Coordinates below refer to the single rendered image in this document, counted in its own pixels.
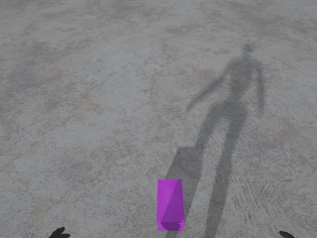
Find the left robot hand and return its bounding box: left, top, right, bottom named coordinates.
left=49, top=226, right=70, bottom=238

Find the carton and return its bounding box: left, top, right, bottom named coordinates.
left=157, top=179, right=185, bottom=231

